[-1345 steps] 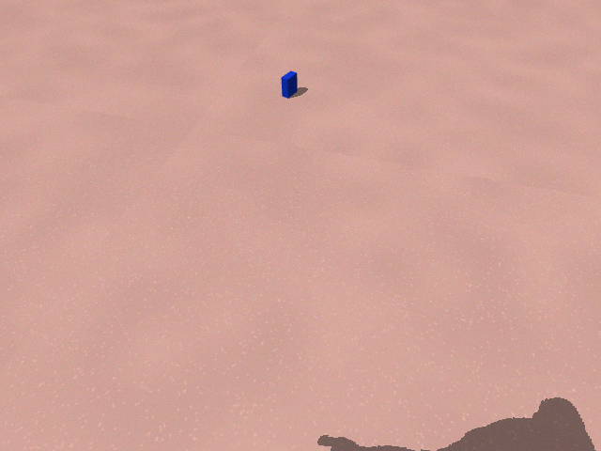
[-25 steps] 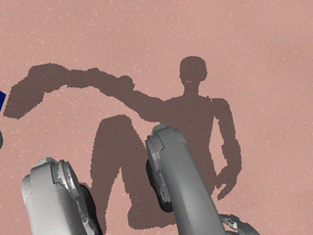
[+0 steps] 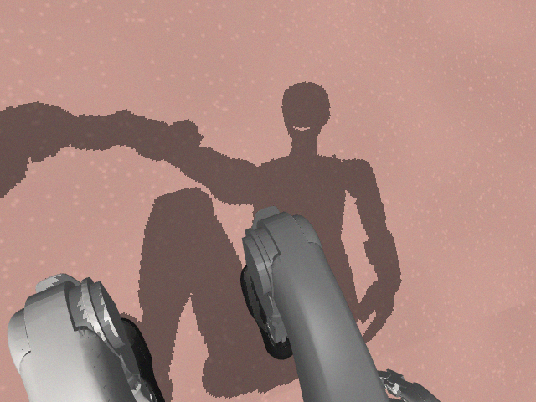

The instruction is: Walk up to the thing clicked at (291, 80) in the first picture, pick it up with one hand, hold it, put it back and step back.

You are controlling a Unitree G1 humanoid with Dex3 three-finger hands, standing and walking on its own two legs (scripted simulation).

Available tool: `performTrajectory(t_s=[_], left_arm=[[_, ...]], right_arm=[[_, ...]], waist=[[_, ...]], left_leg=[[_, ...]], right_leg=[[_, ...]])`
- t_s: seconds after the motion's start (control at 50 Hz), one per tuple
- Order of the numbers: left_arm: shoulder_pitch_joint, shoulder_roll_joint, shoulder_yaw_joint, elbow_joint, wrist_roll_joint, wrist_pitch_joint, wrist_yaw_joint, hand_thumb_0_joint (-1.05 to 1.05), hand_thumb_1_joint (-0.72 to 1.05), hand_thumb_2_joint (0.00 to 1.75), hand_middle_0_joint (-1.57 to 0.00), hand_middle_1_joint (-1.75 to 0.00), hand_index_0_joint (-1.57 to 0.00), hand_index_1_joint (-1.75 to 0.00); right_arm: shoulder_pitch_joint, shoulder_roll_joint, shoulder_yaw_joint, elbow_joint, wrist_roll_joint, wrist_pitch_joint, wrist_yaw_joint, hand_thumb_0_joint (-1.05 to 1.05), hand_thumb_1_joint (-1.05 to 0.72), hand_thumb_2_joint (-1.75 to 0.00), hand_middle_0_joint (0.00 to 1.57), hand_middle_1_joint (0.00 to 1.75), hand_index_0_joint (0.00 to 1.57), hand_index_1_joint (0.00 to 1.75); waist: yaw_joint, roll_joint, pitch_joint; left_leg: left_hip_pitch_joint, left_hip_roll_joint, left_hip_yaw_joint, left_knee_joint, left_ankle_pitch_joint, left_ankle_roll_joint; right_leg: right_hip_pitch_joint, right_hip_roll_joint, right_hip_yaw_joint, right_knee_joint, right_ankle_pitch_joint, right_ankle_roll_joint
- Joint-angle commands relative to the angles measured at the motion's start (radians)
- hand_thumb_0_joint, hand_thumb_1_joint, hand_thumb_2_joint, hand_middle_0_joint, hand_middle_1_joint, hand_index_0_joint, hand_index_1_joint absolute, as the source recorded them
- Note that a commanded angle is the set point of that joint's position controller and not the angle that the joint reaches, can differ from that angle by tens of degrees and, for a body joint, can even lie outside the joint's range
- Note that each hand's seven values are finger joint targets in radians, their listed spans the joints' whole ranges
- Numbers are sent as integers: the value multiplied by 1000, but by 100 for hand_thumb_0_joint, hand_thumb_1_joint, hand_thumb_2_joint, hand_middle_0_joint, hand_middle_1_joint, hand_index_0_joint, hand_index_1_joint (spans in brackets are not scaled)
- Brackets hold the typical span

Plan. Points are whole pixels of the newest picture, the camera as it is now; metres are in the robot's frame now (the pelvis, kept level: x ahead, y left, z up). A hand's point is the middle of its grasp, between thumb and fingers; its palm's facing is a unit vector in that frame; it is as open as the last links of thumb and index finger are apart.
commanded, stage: lower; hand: left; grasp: from above
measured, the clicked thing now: out of the picture +0.48 +0.34 -0.25
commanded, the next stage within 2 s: rest in 0.04 s
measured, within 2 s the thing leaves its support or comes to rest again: rests again in 0.06 s
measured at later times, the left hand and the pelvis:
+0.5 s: hand out of the picture +0.49 +0.33 -0.17, palm faces -0.13 -0.39 -0.91, open 7.9 cm; pelvis +0.00 +0.00 +0.00, yaw -2 degrees
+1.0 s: hand out of the picture +0.48 +0.33 -0.19, palm faces -0.14 -0.38 -0.92, open 9.7 cm; pelvis +0.00 +0.00 +0.00, yaw -3 degrees
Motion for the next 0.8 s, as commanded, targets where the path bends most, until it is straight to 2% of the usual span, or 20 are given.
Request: performTrajectory(t_s=[0.0, 0.04, 0.06, 0.1, 0.12, 0.16, 0.2, 0.24, 0.3, 0.32, 0.38, 0.42, 0.44, 0.48, 0.6, 0.66, 0.7, 0.76, 0.78], left_arm=[[-402, 292, -37, -232, 48, -11, 88, 0, 92, 57, -117, -65, -123, -59], [-404, 302, -32, -235, 48, -16, 103, 0, 90, 56, -117, -64, -123, -58], [-405, 284, -42, -254, 44, -18, 101, 0, 91, 57, -116, -66, -123, -60], [-394, 303, -31, -246, 42, -20, 110, 0, 91, 59, -118, -65, -123, -60], [-384, 291, -27, -226, 23, -18, 110, 0, 94, 59, -119, -65, -124, -60], [-360, 251, -50, -179, 6, -21, 99, 0, 86, 56, -115, -60, -120, -55], [-339, 260, -50, -167, 5, -24, 86, 0, 85, 56, -113, -60, -118, -55], [-323, 275, -47, -145, -10, -23, 77, 0, 86, 55, -115, -58, -119, -53], [-302, 286, -50, -132, 0, -32, 77, 0, 86, 56, -115, -60, -120, -55], [-300, 275, -64, -120, -2, -31, 73, 0, 86, 55, -114, -60, -120, -55], [-287, 279, -69, -94, -6, -35, 75, 0, 83, 53, -113, -58, -118, -53], [-285, 297, -71, -71, -5, -35, 82, 0, 81, 52, -113, -55, -117, -51], [-289, 292, -77, -66, -5, -39, 81, 0, 80, 50, -111, -55, -116, -51], [-282, 298, -81, -49, -7, -41, 84, 0, 79, 50, -110, -56, -115, -51], [-259, 313, -97, -48, -2, -54, 73, 0, 71, 49, -105, -55, -109, -50], [-264, 342, -86, -39, 0, -60, 79, 0, 47, 46, -81, -61, -85, -55], [-263, 338, -95, -61, -4, -62, 74, 0, 31, 43, -67, -63, -74, -56], [-267, 337, -97, -88, -13, -69, 78, 0, 13, 51, -58, -64, -63, -59], [-271, 355, -90, -81, -16, -69, 84, 0, 9, 54, -56, -65, -60, -62]], right_arm=[[256, -276, -65, 26, -5, 8, -2, 0, -90, -90, 20, 30, 20, 30], [251, -286, -66, 20, -5, 11, -2, 0, -90, -90, 20, 30, 20, 30], [251, -277, -61, 23, -8, 13, 2, 0, -90, -90, 20, 30, 20, 30], [255, -285, -62, 15, -7, 15, 6, 0, -90, -90, 20, 30, 20, 30], [245, -281, -63, 17, -9, 17, 7, 0, -90, -90, 20, 30, 20, 30], [263, -282, -55, 35, -12, 18, 12, 0, -90, -89, 20, 30, 20, 30], [275, -285, -49, 18, -11, 17, 17, 0, -90, -89, 20, 30, 20, 30], [270, -294, -44, 13, -8, 19, 17, 0, -90, -89, 20, 30, 20, 30], [269, -297, -32, -2, -7, 18, 19, 0, -90, -90, 20, 30, 20, 30], [267, -296, -26, 0, -10, 19, 21, 0, -90, -90, 20, 30, 20, 30], [277, -307, -17, -9, -10, 16, 21, 0, -90, -90, 20, 30, 20, 30], [264, -312, -13, -11, -9, 15, 17, 0, -90, -90, 20, 30, 20, 30], [269, -307, -5, -9, -13, 15, 16, 0, -90, -90, 20, 30, 20, 30], [262, -313, -3, -11, -12, 15, 14, 0, -90, -90, 20, 30, 20, 30], [259, -320, 13, -24, -15, 11, 3, 0, -90, -90, 20, 30, 20, 30], [256, -325, 17, -26, -16, 9, -1, 0, -89, -89, 20, 30, 20, 30], [254, -322, 17, -27, -19, 8, -4, 0, -90, -90, 20, 30, 20, 30], [254, -321, 24, -32, -18, 2, -5, 0, -89, -89, 20, 30, 20, 30], [247, -327, 22, -26, -17, -2, -7, 0, -90, -90, 20, 30, 20, 30]], waist=[[-24, 461, -765], [-24, 487, -790], [-34, 504, -774], [-32, 485, -795], [-40, 479, -768], [-54, 456, -731], [-63, 408, -731], [-47, 403, -720], [-53, 392, -710], [-61, 391, -684], [-70, 363, -662], [-61, 364, -655], [-74, 368, -650], [-68, 371, -622], [-87, 342, -593], [-86, 345, -581], [-93, 351, -571], [-98, 367, -580], [-88, 369, -589]], left_leg=[[582, 3, 122, -220, 267, 32], [605, 8, 119, -222, 269, 27], [600, 6, 122, -211, 277, 29], [595, 10, 120, -210, 271, 29], [575, 6, 121, -202, 265, 33], [544, 10, 114, -205, 247, 34], [525, 7, 108, -187, 258, 39], [521, 9, 105, -189, 271, 37], [526, 10, 93, -189, 276, 36], [519, 8, 93, -190, 275, 37], [494, 9, 89, -188, 267, 41], [496, 11, 85, -187, 254, 41], [491, 10, 84, -190, 249, 41], [476, 12, 84, -198, 214, 41], [450, 11, 79, -195, 197, 46], [441, 12, 72, -206, 180, 46], [451, 10, 72, -211, 168, 45], [470, 13, 70, -212, 181, 43], [470, 14, 68, -211, 175, 43]], right_leg=[[398, 17, -138, -211, 275, -86], [406, 19, -144, -205, 283, -87], [401, 17, -144, -202, 294, -86], [424, 20, -144, -207, 293, -84], [406, 16, -145, -209, 288, -82], [412, 21, -150, -212, 272, -81], [431, 20, -146, -221, 283, -75], [434, 22, -146, -216, 291, -78], [437, 25, -155, -212, 293, -80], [429, 26, -156, -210, 291, -79], [445, 30, -158, -213, 290, -77], [441, 35, -159, -219, 280, -78], [446, 35, -159, -221, 278, -79], [436, 39, -161, -226, 246, -81], [445, 41, -166, -231, 230, -77], [444, 40, -172, -236, 217, -78], [436, 40, -173, -238, 205, -79], [453, 40, -175, -239, 220, -79], [450, 40, -176, -242, 216, -79]])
